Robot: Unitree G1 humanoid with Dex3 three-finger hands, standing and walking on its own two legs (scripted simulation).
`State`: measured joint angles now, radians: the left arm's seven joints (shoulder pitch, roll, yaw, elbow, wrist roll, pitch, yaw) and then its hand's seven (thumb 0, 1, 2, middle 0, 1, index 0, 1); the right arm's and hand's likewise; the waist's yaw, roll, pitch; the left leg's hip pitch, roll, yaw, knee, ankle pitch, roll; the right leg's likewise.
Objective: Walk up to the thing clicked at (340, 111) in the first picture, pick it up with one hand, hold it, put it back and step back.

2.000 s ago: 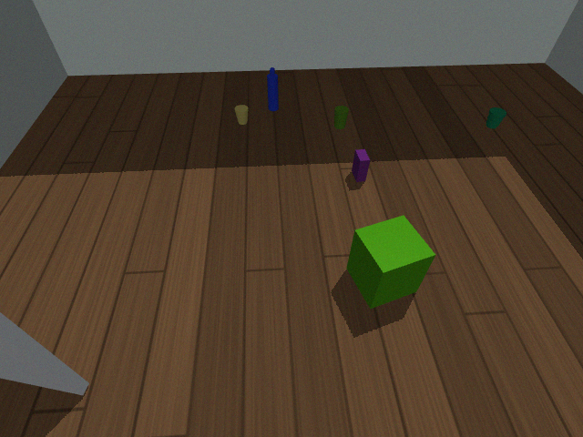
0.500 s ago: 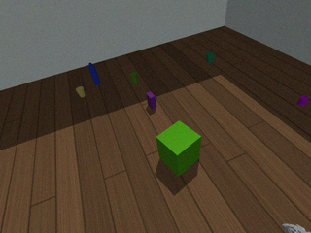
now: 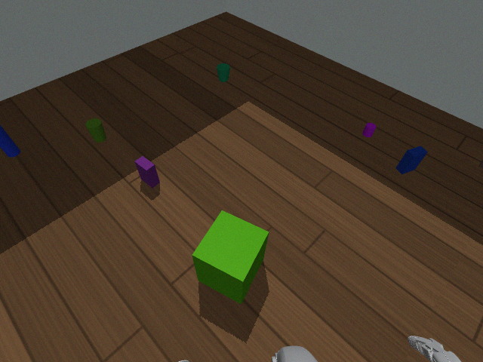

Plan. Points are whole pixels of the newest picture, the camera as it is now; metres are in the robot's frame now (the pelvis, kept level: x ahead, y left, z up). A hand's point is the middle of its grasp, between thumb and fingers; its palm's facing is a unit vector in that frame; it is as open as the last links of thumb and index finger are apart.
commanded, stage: walk up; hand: left
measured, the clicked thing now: (97, 131) +1.42 +0.69 -0.69
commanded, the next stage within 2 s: none
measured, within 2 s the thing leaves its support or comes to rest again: neither
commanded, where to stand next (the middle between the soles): +1.00 +0.89 m, yaw -59 degrees
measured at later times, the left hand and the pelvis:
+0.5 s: hand (54, 228) +0.43 +0.37 -0.10, palm faces -0.26 -0.78 -0.57, open 7.4 cm; pelvis +0.26 +0.10 +0.00, yaw -15 degrees
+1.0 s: hand (39, 148) +0.70 +0.49 -0.11, palm faces -0.54 -0.63 -0.56, open 7.4 cm; pelvis +0.46 +0.28 +0.01, yaw -31 degrees
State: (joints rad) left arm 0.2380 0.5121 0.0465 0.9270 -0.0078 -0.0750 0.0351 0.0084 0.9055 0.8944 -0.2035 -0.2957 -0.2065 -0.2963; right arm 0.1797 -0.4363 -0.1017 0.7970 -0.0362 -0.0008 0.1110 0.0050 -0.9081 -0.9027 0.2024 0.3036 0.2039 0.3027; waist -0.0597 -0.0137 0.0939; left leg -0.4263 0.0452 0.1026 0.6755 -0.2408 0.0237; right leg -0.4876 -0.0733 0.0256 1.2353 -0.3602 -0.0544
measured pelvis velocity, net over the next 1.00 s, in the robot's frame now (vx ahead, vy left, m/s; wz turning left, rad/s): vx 0.46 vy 0.28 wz -0.55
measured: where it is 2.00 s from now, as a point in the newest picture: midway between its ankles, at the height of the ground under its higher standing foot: (97, 249)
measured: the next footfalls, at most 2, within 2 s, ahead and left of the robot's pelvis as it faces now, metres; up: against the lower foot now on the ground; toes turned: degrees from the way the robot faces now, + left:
right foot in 0.30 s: +0.29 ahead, -0.06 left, +0.00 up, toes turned -20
left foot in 0.68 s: +0.54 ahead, +0.30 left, +0.00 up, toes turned -18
